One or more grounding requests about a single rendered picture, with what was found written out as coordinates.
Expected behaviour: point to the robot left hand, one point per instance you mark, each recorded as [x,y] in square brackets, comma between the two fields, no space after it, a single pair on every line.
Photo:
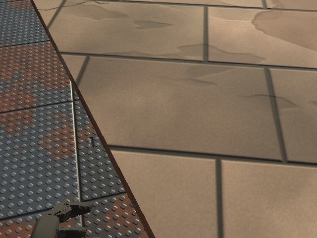
[47,226]

